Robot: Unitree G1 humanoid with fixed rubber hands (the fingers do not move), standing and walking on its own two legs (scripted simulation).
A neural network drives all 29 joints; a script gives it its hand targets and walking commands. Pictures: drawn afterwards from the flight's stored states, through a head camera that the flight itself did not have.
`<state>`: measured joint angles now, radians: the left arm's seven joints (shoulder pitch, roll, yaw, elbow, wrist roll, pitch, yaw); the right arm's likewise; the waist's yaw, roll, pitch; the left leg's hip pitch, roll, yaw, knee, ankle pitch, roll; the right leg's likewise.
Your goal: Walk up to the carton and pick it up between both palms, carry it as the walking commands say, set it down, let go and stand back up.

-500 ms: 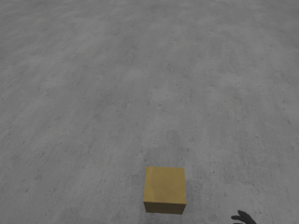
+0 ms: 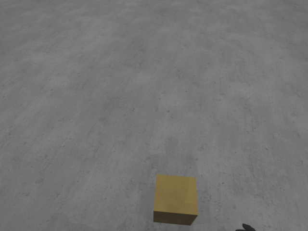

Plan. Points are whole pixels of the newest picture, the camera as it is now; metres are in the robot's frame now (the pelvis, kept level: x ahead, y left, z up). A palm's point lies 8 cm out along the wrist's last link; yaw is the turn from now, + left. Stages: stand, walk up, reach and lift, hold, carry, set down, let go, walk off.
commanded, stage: walk up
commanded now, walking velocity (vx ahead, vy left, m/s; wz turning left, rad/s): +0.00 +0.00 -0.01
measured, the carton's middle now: (173, 200) +0.40 -0.08 -0.64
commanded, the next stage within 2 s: stand in 0.18 s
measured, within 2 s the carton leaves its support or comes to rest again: neither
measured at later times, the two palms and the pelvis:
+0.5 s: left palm out of the picture +0.07 +0.26 -0.11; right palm out of the picture +0.11 -0.24 -0.10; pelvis +0.00 +0.01 +0.00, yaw +0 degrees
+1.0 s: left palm (86, 217) +0.19 +0.22 -0.13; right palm (247, 225) +0.19 -0.25 -0.14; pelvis -0.03 -0.02 -0.04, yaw +0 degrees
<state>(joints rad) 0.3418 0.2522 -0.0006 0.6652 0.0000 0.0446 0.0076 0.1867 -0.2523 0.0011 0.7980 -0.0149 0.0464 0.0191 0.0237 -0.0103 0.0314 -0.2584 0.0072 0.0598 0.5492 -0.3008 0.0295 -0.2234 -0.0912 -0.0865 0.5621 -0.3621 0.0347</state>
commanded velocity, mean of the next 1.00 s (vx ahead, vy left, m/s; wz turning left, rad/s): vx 0.00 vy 0.00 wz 0.00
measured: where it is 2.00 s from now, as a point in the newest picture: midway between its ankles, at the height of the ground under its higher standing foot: outside the picture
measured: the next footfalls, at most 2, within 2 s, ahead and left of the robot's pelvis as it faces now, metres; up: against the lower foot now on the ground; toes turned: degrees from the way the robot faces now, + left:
none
